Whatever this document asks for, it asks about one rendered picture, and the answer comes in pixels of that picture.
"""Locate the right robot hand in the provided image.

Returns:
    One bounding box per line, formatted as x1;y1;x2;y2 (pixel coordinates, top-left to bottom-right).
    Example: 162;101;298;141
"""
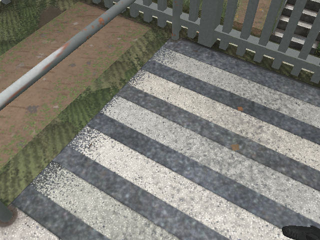
282;225;320;240

